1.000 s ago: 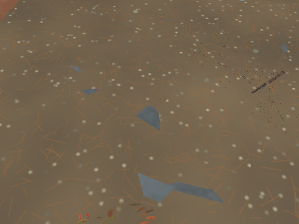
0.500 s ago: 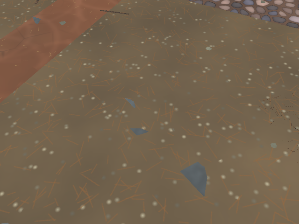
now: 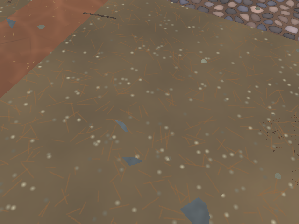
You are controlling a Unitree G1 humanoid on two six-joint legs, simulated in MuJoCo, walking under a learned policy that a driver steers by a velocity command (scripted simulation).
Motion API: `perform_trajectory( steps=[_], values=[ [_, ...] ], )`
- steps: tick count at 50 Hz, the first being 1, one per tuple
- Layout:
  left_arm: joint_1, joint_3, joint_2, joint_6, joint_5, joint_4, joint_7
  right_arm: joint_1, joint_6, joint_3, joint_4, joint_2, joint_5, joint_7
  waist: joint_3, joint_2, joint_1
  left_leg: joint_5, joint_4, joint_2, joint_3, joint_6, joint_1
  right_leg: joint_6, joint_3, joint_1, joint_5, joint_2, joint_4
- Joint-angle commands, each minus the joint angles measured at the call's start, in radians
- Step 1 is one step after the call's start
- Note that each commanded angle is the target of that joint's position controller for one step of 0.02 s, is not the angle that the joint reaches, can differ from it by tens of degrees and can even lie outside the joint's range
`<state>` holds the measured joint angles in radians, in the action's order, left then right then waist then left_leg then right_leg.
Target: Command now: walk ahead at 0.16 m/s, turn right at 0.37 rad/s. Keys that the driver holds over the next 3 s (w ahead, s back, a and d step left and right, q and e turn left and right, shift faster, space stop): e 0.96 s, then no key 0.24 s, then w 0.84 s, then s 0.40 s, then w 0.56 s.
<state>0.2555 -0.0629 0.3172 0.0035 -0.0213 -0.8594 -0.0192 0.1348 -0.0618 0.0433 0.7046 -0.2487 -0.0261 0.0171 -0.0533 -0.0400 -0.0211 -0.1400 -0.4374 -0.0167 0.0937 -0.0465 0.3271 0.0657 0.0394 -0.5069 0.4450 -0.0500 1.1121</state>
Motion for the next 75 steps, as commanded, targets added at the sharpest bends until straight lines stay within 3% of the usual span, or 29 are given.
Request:
perform_trajectory(
  steps=[1, 6, 11, 14, 15, 16, 17, 18, 19, 21, 28, 34, 36, 37, 38, 39, 40, 41, 43, 49, 56, 57, 58, 59, 60, 61, 64, 68, 75],
  values=[
    [0.101, -0.026, 0.048, -0.034, 0.006, 0.055, -0.015, -0.056, -0.020, 0.041, -0.041, -0.136, -0.008, -0.015, 0.124, 0.173, -0.036, 0.460, 0.195, -0.276, -0.112, -0.195, -0.067, 0.020, 0.007, 0.014, -0.105, -0.037, -0.011],
    [-0.026, -0.023, 0.035, -0.043, 0.013, 0.131, 0.010, -0.047, 0.007, 0.053, -0.004, -0.169, 0.004, -0.048, 0.113, 0.141, 0.002, 0.270, 0.220, -0.287, -0.030, -0.187, -0.110, -0.001, -0.018, 0.034, -0.243, -0.056, -0.233],
    [-0.105, -0.036, 0.063, -0.061, 0.012, 0.199, 0.038, -0.022, 0.040, 0.071, 0.026, -0.215, 0.032, -0.040, 0.097, 0.139, 0.030, 0.245, 0.143, -0.337, -0.027, -0.168, -0.209, -0.040, -0.070, 0.050, -0.145, -0.035, -0.374],
    [-0.075, -0.047, 0.068, -0.064, 0.011, 0.210, 0.046, -0.022, 0.052, 0.077, 0.043, -0.217, 0.058, -0.039, 0.107, 0.129, 0.000, 0.251, 0.003, -0.311, 0.015, -0.092, -0.223, -0.092, -0.116, 0.171, -0.249, 0.012, -0.589],
    [-0.035, -0.064, 0.112, -0.061, 0.016, 0.203, 0.035, 0.042, 0.053, 0.073, 0.070, -0.192, 0.051, -0.036, 0.130, 0.064, -0.004, 0.190, -0.112, -0.253, 0.059, -0.027, -0.183, -0.129, -0.072, 0.284, -0.436, 0.019, -0.684],
    [0.025, -0.098, 0.243, -0.057, 0.021, 0.209, 0.011, 0.045, 0.047, 0.060, 0.048, -0.148, 0.010, -0.031, 0.175, -0.179, 0.004, -0.065, -0.402, -0.140, 0.142, 0.066, 0.039, -0.217, 0.197, 0.487, -0.891, -0.176, -0.689],
    [0.028, -0.096, 0.275, -0.045, 0.043, 0.227, 0.012, -0.020, 0.047, 0.046, -0.001, -0.123, -0.009, -0.035, 0.209, -0.293, -0.018, -0.563, -0.639, 0.012, 0.045, 0.130, 0.299, -0.431, 0.476, 0.562, -1.017, -0.350, -0.711],
    [0.038, -0.080, 0.219, -0.023, 0.042, 0.227, 0.024, -0.074, 0.052, 0.059, 0.003, -0.166, 0.005, -0.035, 0.249, -0.121, -0.059, -0.559, -0.768, 0.000, -0.105, 0.122, 0.325, -0.444, 0.417, 0.548, -0.958, -0.320, -0.727],
    [0.000, -0.075, 0.204, -0.007, 0.035, 0.226, 0.023, -0.081, 0.056, 0.060, 0.000, -0.160, 0.030, -0.037, 0.212, -0.090, -0.031, -0.472, -0.776, -0.014, -0.130, 0.105, 0.349, -0.392, 0.329, 0.513, -0.870, -0.267, -0.731],
    [-0.098, -0.061, 0.155, -0.006, 0.004, 0.241, 0.010, -0.061, 0.063, 0.069, 0.021, -0.174, 0.020, -0.057, 0.163, -0.046, 0.014, -0.336, -0.697, -0.035, -0.152, 0.103, 0.347, -0.311, 0.260, 0.440, -0.720, -0.198, -0.746],
    [-0.106, -0.065, 0.173, -0.024, 0.010, 0.259, -0.017, -0.062, 0.059, 0.055, 0.020, -0.127, 0.026, -0.054, 0.183, -0.088, 0.017, -0.208, -0.429, 0.020, -0.165, 0.136, 0.197, -0.300, 0.273, 0.369, -0.598, -0.142, -0.746],
    [-0.128, -0.064, 0.174, -0.039, 0.009, 0.271, -0.007, -0.050, 0.043, 0.059, 0.016, -0.151, 0.036, -0.030, 0.154, -0.134, 0.006, -0.214, -0.210, 0.053, -0.173, 0.114, 0.064, -0.285, 0.404, 0.317, -0.484, -0.123, -0.726],
    [-0.157, -0.059, 0.165, -0.046, -0.001, 0.280, -0.010, 0.006, 0.032, 0.063, 0.030, -0.151, 0.036, -0.020, 0.156, -0.130, 0.044, -0.108, -0.022, 0.057, -0.158, 0.091, -0.037, -0.248, 0.424, 0.302, -0.480, -0.088, -0.680],
    [-0.154, -0.054, 0.149, -0.050, -0.004, 0.284, -0.015, 0.040, 0.028, 0.071, 0.040, -0.170, 0.031, -0.019, 0.159, -0.106, 0.056, -0.003, 0.075, 0.017, -0.171, 0.069, -0.130, -0.206, 0.407, 0.255, -0.403, -0.051, -0.642],
    [-0.119, -0.040, 0.099, -0.049, 0.005, 0.288, -0.015, 0.067, 0.032, 0.087, 0.037, -0.240, 0.012, -0.026, 0.182, 0.052, 0.035, 0.067, 0.117, -0.176, -0.335, 0.000, -0.248, -0.147, 0.311, 0.135, -0.174, 0.032, -0.473],
    [-0.096, -0.042, 0.091, -0.041, -0.002, 0.319, -0.013, 0.038, 0.042, 0.099, 0.040, -0.307, -0.014, -0.028, 0.126, 0.340, -0.011, 0.240, 0.156, -0.356, -0.580, -0.169, -0.239, -0.087, 0.116, -0.071, 0.165, 0.194, -0.292],
    [-0.075, -0.068, 0.182, -0.032, 0.015, 0.295, -0.012, -0.001, 0.036, 0.082, 0.006, -0.242, -0.021, -0.030, 0.124, 0.262, 0.004, 0.266, 0.154, -0.411, -0.594, -0.246, -0.195, -0.047, 0.132, -0.083, 0.191, 0.121, -0.057],
    [-0.057, -0.086, 0.214, -0.035, 0.004, 0.271, -0.008, -0.050, 0.036, 0.066, -0.010, -0.190, -0.013, -0.037, 0.110, 0.195, -0.015, 0.246, 0.138, -0.351, -0.484, -0.212, -0.168, -0.036, 0.128, -0.074, 0.123, 0.106, 0.030],
    [-0.036, -0.081, 0.171, -0.056, 0.007, 0.243, -0.012, -0.094, 0.040, 0.056, -0.019, -0.157, 0.018, -0.046, 0.074, 0.171, -0.016, 0.182, 0.123, -0.255, -0.337, -0.146, -0.181, 0.001, 0.103, -0.112, 0.010, 0.089, 0.104],
    [-0.147, -0.043, 0.080, -0.056, 0.000, 0.315, 0.006, 0.010, 0.066, 0.066, -0.003, -0.201, 0.012, -0.064, 0.104, 0.206, 0.070, 0.276, 0.118, -0.256, -0.209, -0.179, -0.308, 0.043, 0.007, -0.088, -0.038, 0.029, -0.135],
    [-0.049, -0.037, 0.073, -0.058, 0.010, 0.284, 0.021, -0.029, 0.071, 0.068, 0.012, -0.234, 0.056, -0.028, 0.120, 0.211, 0.015, 0.309, 0.022, -0.257, -0.155, -0.140, -0.212, -0.042, -0.091, 0.261, -0.213, 0.068, -0.643],
    [-0.028, -0.040, 0.086, -0.058, 0.013, 0.273, 0.019, 0.008, 0.067, 0.057, 0.034, -0.204, 0.060, -0.026, 0.120, 0.177, 0.006, 0.241, -0.019, -0.232, -0.130, -0.085, -0.154, -0.072, -0.072, 0.371, -0.335, 0.067, -0.770],
    [-0.010, -0.049, 0.136, -0.057, 0.014, 0.276, 0.010, 0.054, 0.058, 0.036, 0.045, -0.147, 0.029, -0.019, 0.173, 0.033, 0.025, 0.043, -0.141, -0.168, -0.062, 0.007, -0.042, -0.107, 0.087, 0.539, -0.592, -0.056, -0.776],
    [-0.057, -0.050, 0.198, -0.057, 0.033, 0.309, -0.001, 0.065, 0.048, 0.013, 0.022, -0.087, -0.014, -0.011, 0.175, -0.221, 0.064, -0.396, -0.301, -0.059, 0.005, 0.105, 0.138, -0.250, 0.325, 0.573, -0.862, -0.277, -0.736],
    [-0.036, -0.034, 0.135, -0.036, 0.056, 0.300, 0.008, -0.022, 0.054, 0.032, 0.010, -0.154, 0.007, -0.025, 0.190, -0.155, -0.018, -0.516, -0.437, -0.058, -0.091, 0.127, 0.127, -0.374, 0.349, 0.457, -0.789, -0.323, -0.755],
    [-0.037, -0.029, 0.122, -0.019, 0.049, 0.274, 0.013, -0.023, 0.060, 0.042, 0.011, -0.184, 0.027, -0.026, 0.162, -0.128, -0.009, -0.485, -0.513, -0.061, -0.102, 0.127, 0.163, -0.364, 0.307, 0.454, -0.578, -0.271, -0.794],
    [-0.011, -0.035, 0.142, 0.002, 0.014, 0.224, 0.006, -0.029, 0.059, 0.061, 0.032, -0.207, 0.037, -0.022, 0.053, -0.130, -0.026, -0.309, -0.579, -0.070, -0.113, 0.099, 0.319, -0.286, 0.319, 0.461, 0.023, -0.202, -0.916],
    [-0.015, -0.025, 0.104, 0.030, 0.022, 0.215, -0.005, -0.035, 0.018, 0.053, 0.046, -0.166, 0.043, -0.010, 0.018, -0.103, -0.014, -0.140, -0.465, -0.069, -0.108, 0.074, 0.330, -0.273, 0.269, 0.470, -0.008, -0.175, -0.981],
    [0.023, -0.046, 0.154, 0.052, 0.003, 0.176, 0.015, -0.081, -0.010, 0.028, 0.038, -0.140, 0.047, 0.011, 0.002, -0.086, -0.035, -0.084, -0.185, -0.047, -0.081, 0.060, 0.173, -0.285, 0.212, 0.378, -0.046, -0.190, -0.975]
  ],
)
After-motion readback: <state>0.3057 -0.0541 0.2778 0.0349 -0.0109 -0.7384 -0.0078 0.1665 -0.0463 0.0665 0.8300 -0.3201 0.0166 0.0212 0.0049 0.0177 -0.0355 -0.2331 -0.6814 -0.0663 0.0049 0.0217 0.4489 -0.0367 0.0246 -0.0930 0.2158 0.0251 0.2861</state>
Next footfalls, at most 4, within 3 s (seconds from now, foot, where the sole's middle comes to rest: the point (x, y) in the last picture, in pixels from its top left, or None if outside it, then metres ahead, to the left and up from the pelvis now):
0.30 right None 0.11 -0.15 -0.78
0.76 left None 0.19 0.07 -0.78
1.16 right None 0.03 -0.15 -0.78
1.64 left None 0.30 -0.04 -0.78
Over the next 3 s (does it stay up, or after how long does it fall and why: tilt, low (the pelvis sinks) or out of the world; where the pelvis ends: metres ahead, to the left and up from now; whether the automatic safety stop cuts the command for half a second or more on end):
stays up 0.48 -0.35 0.00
